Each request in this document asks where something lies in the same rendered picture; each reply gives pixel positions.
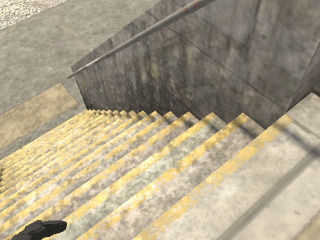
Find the left robot hand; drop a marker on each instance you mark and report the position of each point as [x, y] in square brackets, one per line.
[41, 229]

